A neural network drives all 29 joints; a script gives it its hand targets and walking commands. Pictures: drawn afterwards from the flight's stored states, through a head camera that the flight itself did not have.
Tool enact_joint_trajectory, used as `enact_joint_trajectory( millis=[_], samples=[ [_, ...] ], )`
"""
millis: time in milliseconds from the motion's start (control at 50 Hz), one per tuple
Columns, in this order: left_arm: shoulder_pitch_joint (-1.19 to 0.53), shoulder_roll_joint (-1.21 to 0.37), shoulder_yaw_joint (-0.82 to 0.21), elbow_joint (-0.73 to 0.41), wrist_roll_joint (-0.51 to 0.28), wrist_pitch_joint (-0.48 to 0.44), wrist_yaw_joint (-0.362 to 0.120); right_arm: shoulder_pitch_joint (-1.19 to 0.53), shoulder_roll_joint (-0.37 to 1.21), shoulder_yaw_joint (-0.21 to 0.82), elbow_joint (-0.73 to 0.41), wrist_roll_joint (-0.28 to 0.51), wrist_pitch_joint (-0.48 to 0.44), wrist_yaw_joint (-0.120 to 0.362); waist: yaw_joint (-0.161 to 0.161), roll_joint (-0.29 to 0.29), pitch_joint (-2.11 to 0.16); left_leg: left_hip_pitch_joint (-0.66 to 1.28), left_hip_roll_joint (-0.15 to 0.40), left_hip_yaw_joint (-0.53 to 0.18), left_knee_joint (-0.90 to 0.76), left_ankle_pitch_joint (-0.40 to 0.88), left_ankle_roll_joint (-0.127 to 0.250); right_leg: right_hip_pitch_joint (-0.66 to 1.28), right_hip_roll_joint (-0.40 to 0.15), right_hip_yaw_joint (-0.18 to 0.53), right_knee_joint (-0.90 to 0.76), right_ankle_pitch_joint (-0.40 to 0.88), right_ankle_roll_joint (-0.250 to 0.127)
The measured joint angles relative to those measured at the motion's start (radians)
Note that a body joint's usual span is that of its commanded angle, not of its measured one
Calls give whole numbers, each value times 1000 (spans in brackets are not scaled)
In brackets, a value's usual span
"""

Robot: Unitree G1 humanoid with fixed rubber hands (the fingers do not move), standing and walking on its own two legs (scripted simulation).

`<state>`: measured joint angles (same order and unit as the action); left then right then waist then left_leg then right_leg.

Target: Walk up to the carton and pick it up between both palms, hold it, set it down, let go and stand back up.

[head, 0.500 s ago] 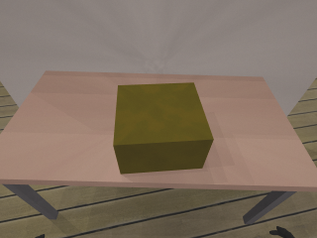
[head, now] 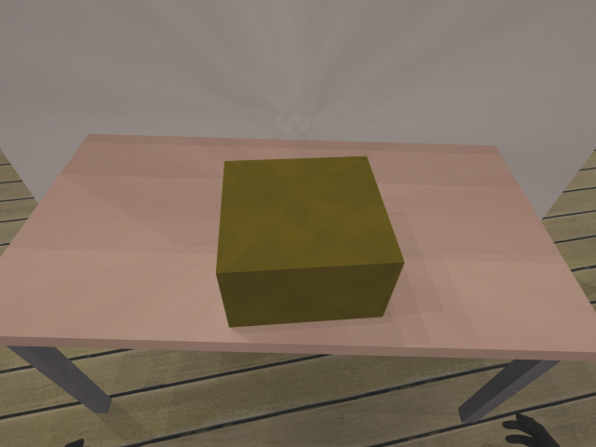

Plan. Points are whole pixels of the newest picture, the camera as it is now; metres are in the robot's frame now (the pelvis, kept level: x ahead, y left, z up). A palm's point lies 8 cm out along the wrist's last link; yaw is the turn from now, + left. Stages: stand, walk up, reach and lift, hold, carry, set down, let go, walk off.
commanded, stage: walk up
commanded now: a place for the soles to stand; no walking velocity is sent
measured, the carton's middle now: (301, 237) +0.51 -0.01 -0.07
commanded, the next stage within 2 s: reach and lift in 1.88 s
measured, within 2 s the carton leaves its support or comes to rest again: neither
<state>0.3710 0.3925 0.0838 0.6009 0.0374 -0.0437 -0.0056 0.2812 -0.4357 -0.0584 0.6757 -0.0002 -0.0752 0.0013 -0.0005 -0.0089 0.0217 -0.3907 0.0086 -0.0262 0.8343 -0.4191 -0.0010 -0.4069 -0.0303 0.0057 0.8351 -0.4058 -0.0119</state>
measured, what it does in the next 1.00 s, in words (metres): steps on the spot: left foot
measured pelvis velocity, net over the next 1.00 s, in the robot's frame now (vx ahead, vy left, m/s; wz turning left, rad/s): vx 0.03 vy -0.01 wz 0.02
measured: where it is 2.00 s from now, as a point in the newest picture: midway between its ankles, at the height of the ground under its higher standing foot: outside the picture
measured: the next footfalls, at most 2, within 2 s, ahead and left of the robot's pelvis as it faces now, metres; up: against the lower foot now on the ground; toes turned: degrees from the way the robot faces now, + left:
left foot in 0.66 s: +0.09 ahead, +0.10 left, +0.00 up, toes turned -1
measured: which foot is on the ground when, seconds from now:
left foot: down 0.00-0.32, up 0.34-0.64, down 0.66-1.00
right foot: down 0.00-1.00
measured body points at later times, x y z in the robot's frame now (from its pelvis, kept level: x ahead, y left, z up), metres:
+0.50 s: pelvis +0.02 -0.04 +0.01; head +0.05 -0.06 +0.46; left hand +0.11 +0.29 -0.06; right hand +0.13 -0.37 -0.09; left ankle +0.05 +0.12 -0.67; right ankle +0.07 -0.16 -0.70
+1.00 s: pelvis +0.03 -0.01 +0.00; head +0.05 -0.02 +0.45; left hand +0.13 +0.31 -0.07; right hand +0.17 -0.34 -0.08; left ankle +0.07 +0.11 -0.70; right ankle +0.08 -0.16 -0.70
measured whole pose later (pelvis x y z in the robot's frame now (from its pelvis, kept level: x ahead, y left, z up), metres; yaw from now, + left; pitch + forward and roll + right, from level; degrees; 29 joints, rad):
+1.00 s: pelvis +0.03 -0.01 +0.00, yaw +1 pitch -2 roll +0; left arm 0.37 0.40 0.07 0.60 0.04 -0.06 0.01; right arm 0.25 -0.44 -0.06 0.68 0.00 -0.03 0.00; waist 0.00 0.02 0.07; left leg -0.41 0.01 0.01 0.86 -0.47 0.01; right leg -0.41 -0.04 0.02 0.83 -0.38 -0.01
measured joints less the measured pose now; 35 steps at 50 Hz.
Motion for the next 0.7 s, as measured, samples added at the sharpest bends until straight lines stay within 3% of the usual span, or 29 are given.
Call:
enact_joint_trajectory(
  millis=[80, 180, 260, 340, 440, 600, 640, 700],
  samples=[
    [0, 0, 0, 0, 0, 0, -8, 7, 0, 0, 0, 0, -5, 0, 0, 0, -3, 1, -8, 3, 0, -2, 0, 0, -7, 3, 6, -9, 0],
    [-10, 6, 0, 0, 0, 0, -14, 106, -3, 0, 1, 0, -19, 0, 0, 3, -19, 13, 2, -13, 0, -15, 10, -46, 0, 5, 141, -83, 0],
    [-11, 7, 0, 0, 0, 0, -21, 160, -8, 0, 0, 0, -18, 0, 0, 2, -1, 24, 26, -23, 0, -26, 10, -51, 0, 6, 99, -95, 0],
    [-11, 7, 0, 0, 0, -19, -11, 152, -8, 0, 1, 0, 1, 0, 1, 8, 29, 10, 37, -41, 42, -34, 10, -26, 9, -9, -15, 65, 2],
    [-2, 7, 0, 0, 0, -21, 6, 60, -21, 0, 0, 0, 25, 0, 0, 18, 55, -79, -13, -42, 182, -82, 10, -12, -7, -4, -33, 51, 3],
    [-1, 7, -1, 0, 0, -21, 12, -5, -33, 0, 0, 0, 28, 0, -1, 39, 64, -86, 26, 16, 118, -34, 10, -1, -9, -10, -41, 47, 3],
    [-1, 7, 0, 0, 0, -21, 10, 0, -34, 0, -1, 0, 24, 0, -1, 40, 70, -38, 20, 26, 7, 29, 10, -6, -8, -13, -12, 31, 3],
    [-6, 8, -7, 1, -2, -11, 10, 26, -9, 0, 8, 0, 18, 0, 0, 2, 74, -22, -10, 38, 4, 36, 10, -28, -23, 9, 85, -46, 3]
  ],
)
